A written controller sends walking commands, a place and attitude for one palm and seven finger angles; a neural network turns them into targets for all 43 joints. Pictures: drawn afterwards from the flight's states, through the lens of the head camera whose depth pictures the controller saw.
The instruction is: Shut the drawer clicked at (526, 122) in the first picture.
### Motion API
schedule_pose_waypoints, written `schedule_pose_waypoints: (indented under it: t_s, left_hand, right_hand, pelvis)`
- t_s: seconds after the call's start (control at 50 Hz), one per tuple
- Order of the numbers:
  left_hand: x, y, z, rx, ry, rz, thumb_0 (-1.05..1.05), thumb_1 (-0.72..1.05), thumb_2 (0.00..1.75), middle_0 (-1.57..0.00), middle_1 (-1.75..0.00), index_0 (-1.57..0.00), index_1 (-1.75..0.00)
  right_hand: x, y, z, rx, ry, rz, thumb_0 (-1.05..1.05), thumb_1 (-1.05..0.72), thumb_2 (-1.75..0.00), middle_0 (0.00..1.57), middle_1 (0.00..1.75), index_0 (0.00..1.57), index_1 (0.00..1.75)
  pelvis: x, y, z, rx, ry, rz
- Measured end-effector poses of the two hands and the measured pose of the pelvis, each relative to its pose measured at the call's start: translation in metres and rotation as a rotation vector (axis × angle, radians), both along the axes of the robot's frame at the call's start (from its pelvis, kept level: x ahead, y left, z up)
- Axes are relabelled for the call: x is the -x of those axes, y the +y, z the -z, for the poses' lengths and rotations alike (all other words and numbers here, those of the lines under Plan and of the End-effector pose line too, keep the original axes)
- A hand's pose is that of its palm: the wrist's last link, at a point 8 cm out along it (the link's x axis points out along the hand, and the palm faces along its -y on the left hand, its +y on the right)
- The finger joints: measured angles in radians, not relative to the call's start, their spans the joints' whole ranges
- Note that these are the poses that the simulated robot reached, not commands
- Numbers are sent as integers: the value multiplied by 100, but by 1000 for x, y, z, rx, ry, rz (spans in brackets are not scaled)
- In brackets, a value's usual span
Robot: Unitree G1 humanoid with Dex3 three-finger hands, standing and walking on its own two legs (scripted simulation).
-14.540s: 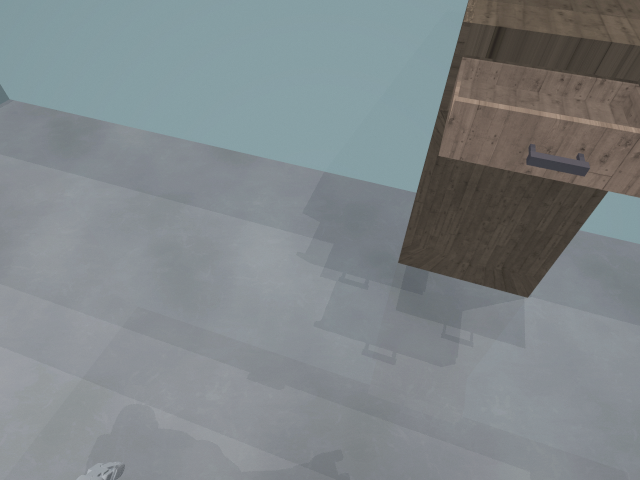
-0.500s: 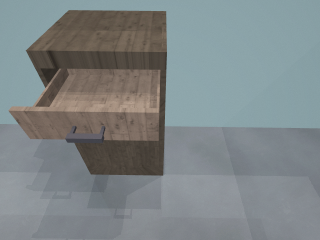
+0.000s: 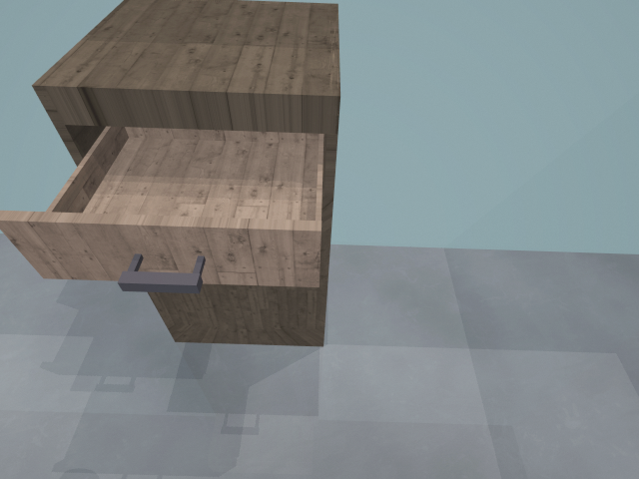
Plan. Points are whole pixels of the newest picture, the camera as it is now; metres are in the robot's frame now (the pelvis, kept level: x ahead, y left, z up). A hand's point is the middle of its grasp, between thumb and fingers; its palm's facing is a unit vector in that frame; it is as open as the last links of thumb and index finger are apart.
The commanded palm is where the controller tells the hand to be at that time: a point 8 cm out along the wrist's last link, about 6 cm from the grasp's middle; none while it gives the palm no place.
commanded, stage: come to a stop and stand still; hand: left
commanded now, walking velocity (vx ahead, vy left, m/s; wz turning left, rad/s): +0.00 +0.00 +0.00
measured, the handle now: (165, 271) +0.38 +0.26 +0.01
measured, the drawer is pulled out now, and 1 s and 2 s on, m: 0.23 0.23 0.23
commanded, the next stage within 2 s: look again from close up in 0.92 s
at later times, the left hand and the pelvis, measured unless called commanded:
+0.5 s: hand out of the picture +0.07 +0.17 -0.16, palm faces +0.01 -0.97 -0.23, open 7.3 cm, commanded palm none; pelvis +0.01 +0.00 +0.00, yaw -1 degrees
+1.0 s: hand out of the picture -0.02 +0.16 -0.16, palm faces +0.01 -0.98 -0.19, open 7.4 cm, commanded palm none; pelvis -0.01 +0.00 +0.01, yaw -1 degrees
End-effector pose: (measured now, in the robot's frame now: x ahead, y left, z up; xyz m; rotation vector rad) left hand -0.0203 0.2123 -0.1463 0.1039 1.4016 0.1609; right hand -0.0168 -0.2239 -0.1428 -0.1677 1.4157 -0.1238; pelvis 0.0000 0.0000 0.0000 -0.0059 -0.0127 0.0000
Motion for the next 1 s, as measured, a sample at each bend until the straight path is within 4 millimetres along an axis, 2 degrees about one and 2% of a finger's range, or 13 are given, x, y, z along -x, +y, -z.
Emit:
schedule_pose_waypoints:
  t_s: [0.12,0.24,0.34,0.46,0.56,0.68,0.84,1.0]
  left_hand:
    - [-9,16,5,-19,38,-11,0,90,89,-20,-30,-21,-29]
    - [-44,25,-5,-65,-17,4,0,91,89,-19,-30,-20,-29]
    - [-69,21,-15,-84,-95,31,0,91,89,-19,-30,-20,-29]
    - [-80,9,-16,-76,-142,64,0,91,89,-19,-30,-20,-29]
    - [-74,8,-12,-56,-167,86,0,92,89,-20,-30,-21,-29]
    - [-58,10,-17,-50,-163,86,0,91,89,-20,-30,-21,-29]
    - [-23,10,-18,-44,-79,68,0,91,89,-20,-30,-20,-29]
    - [5,-1,-14,-18,18,43,0,91,89,-19,-30,-20,-29]
  right_hand:
    - [-16,8,-1,24,-7,4,0,-90,-90,19,30,20,30]
    - [-24,17,1,-2,-8,27,0,-90,-90,19,30,20,30]
    - [-32,15,6,-21,-17,38,1,-91,-90,20,30,20,30]
    - [-33,1,1,-9,-51,50,1,-92,-90,20,30,21,30]
    - [-35,-11,-5,20,-126,37,1,-92,-90,20,30,20,30]
    - [-29,-9,-8,11,-147,3,0,-91,-90,19,30,20,30]
    - [-8,-2,-7,-18,-82,-6,0,-91,-90,19,30,20,30]
    - [16,4,-5,-30,14,13,0,-90,-90,19,30,20,30]
  pelvis:
    - [-16,9,3,-7,-2,5]
    - [-22,6,-2,-21,-18,6]
    - [-22,2,-3,-12,-7,8]
    - [-12,-4,-5,-11,3,11]
    - [-1,-4,-3,-4,-6,8]
    - [9,-3,-6,-3,-22,10]
    - [14,-4,-10,-8,-15,10]
    - [9,-5,-11,-8,-10,9]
